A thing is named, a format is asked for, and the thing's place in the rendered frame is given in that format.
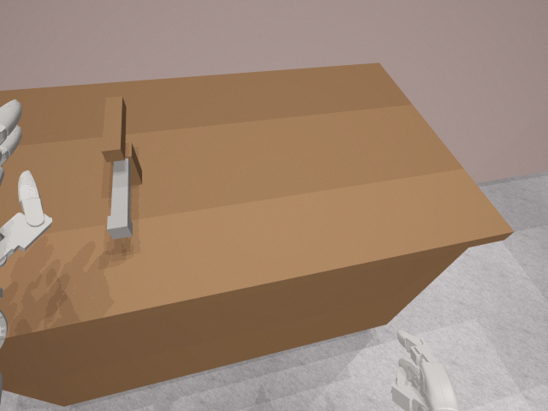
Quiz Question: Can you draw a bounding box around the robot right hand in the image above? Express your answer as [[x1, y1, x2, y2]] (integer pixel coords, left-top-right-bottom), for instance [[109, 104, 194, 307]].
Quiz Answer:
[[391, 331, 461, 411]]

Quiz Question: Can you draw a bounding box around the robot left hand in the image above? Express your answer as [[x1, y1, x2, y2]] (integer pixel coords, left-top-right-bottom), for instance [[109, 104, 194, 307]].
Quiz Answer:
[[0, 99, 52, 268]]

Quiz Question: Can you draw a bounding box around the counter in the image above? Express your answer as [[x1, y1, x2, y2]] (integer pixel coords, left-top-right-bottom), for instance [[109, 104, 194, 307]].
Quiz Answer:
[[0, 63, 514, 407]]

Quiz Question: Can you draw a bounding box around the tap lever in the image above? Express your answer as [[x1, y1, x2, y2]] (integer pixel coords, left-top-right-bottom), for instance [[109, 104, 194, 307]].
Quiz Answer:
[[107, 158, 133, 240]]

